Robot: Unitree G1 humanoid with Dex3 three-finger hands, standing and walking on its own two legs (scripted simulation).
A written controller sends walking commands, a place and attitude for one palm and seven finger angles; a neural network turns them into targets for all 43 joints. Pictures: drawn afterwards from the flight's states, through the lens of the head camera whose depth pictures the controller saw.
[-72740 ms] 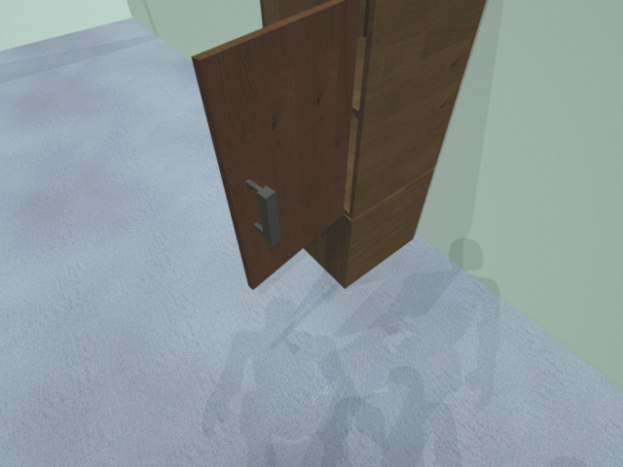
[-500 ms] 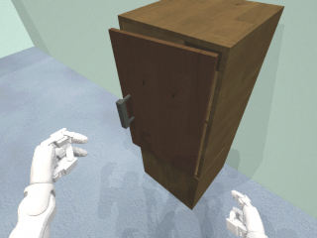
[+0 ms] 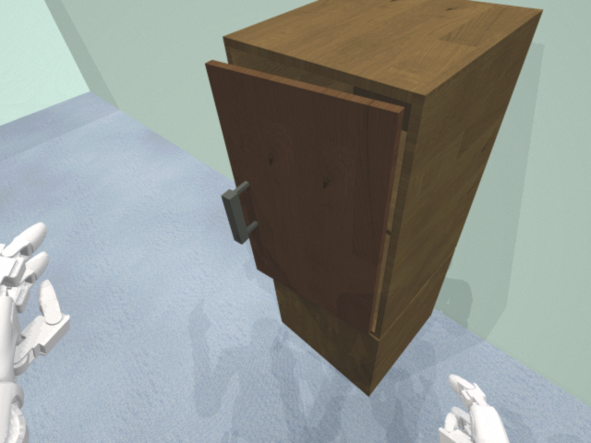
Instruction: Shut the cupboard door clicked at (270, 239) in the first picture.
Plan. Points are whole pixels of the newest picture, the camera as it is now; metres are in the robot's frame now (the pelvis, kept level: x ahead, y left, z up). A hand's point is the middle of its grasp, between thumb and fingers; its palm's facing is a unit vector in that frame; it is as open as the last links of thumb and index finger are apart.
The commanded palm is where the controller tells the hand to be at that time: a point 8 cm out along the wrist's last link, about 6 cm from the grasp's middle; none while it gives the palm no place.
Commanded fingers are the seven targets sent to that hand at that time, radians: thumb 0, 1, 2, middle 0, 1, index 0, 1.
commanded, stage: draw the hand back to the body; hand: left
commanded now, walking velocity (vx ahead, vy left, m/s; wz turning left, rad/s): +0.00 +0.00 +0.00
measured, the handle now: (242, 212) +0.59 +0.22 -0.07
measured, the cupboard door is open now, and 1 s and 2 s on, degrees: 7 7 7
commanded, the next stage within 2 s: step back with the hand held close in 0.18 s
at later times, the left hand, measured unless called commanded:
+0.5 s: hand (66, 319) +0.19 +0.27 +0.15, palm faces +0.39 -0.78 -0.50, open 7.4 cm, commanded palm +0.13 +0.31 +0.18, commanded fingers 0.00 0.90 0.90 -0.20 -0.30 -0.20 -0.30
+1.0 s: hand out of the picture +0.08 +0.30 +0.15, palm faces +0.46 -0.74 -0.48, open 7.4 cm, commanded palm +0.01 +0.34 +0.18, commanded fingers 0.00 0.90 0.90 -0.20 -0.30 -0.20 -0.30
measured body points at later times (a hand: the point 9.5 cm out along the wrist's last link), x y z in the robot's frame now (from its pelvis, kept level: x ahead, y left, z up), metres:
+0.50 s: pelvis -0.01 +0.01 +0.00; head +0.00 -0.02 +0.45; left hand +0.17 +0.31 +0.18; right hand +0.18 -0.23 -0.10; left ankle +0.00 +0.14 -0.74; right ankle -0.05 -0.12 -0.74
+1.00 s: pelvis -0.11 +0.03 -0.01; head -0.10 +0.03 +0.44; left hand +0.05 +0.34 +0.18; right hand +0.07 -0.21 -0.09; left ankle +0.00 +0.14 -0.74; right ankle -0.05 -0.11 -0.74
